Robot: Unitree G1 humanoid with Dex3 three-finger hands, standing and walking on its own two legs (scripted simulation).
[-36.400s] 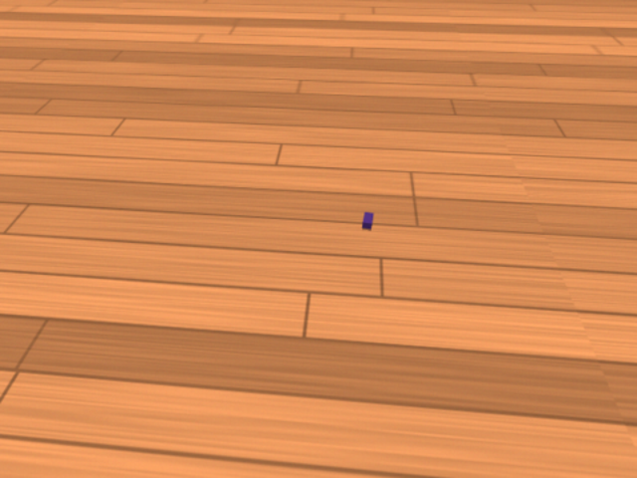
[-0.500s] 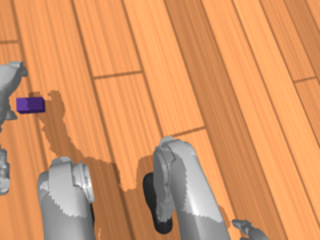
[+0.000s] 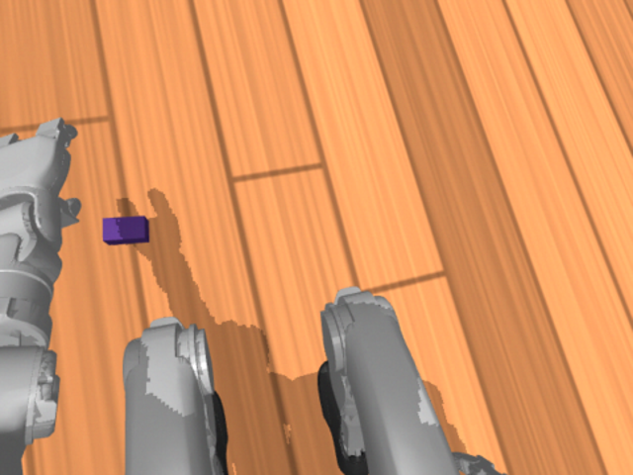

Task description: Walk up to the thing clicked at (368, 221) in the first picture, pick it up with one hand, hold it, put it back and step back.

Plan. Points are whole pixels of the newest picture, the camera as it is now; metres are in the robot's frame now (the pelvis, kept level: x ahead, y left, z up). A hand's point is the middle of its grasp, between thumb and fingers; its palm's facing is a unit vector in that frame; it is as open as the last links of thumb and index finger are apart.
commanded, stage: home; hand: left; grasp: from above
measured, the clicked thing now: (126, 230) +0.50 +0.25 -0.36
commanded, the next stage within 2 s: none
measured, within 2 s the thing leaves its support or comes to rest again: rests again in 1.52 s
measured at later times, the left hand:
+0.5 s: hand out of the picture +0.28 +0.23 +0.08, palm faces -0.06 -0.87 -0.49, open 7.4 cm
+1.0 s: hand out of the picture +0.22 +0.21 +0.28, palm faces +0.20 -0.95 -0.22, open 7.4 cm
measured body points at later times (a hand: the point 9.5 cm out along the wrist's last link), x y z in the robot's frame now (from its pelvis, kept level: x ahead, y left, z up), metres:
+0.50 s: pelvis +0.01 -0.01 +0.19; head +0.13 +0.04 +0.62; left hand +0.28 +0.27 +0.11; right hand +0.23 -0.23 +0.10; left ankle +0.07 +0.12 -0.34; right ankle +0.09 -0.13 -0.34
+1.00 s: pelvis +0.07 +0.00 +0.33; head +0.09 +0.02 +0.78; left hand +0.20 +0.26 +0.30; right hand +0.24 -0.22 +0.26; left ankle +0.07 +0.12 -0.34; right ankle +0.09 -0.13 -0.34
